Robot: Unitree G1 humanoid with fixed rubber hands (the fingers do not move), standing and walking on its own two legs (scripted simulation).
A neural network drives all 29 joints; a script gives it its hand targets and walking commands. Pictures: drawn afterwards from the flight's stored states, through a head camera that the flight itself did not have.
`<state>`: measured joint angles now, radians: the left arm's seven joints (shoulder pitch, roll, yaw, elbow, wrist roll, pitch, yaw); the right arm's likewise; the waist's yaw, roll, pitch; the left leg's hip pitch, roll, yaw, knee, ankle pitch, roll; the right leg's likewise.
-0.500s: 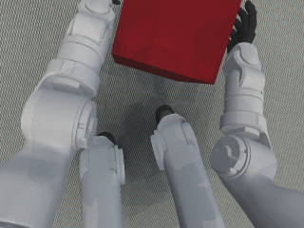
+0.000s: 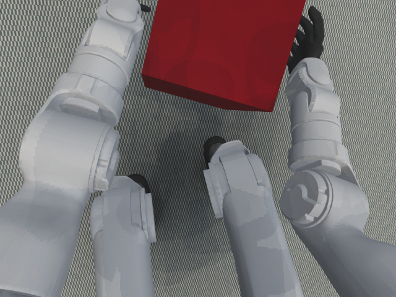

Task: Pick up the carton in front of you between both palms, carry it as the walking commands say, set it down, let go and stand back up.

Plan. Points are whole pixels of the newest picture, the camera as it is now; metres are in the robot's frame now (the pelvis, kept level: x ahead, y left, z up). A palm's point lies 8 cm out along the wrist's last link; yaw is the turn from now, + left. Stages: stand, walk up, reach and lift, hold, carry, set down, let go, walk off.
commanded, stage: set down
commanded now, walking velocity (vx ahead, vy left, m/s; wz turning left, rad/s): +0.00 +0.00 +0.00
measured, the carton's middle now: (208, 46) +0.49 -0.14 -0.26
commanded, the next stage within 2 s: let go in 2.00 s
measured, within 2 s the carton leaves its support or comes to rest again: rests again in 0.18 s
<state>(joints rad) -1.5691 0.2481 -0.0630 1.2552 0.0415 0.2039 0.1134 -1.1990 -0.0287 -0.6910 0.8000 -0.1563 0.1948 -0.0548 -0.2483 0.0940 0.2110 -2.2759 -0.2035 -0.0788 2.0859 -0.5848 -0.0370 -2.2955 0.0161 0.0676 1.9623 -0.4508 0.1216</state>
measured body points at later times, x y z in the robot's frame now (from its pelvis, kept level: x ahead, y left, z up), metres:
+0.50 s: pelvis +0.01 +0.00 -0.01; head +0.38 -0.01 +0.24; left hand +0.58 -0.01 -0.21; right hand +0.45 -0.29 -0.19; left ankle +0.09 +0.10 -0.37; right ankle +0.14 -0.15 -0.37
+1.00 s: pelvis +0.00 -0.01 -0.02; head +0.38 -0.02 +0.20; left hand +0.60 +0.00 -0.22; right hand +0.42 -0.35 -0.21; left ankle +0.09 +0.10 -0.37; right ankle +0.14 -0.15 -0.37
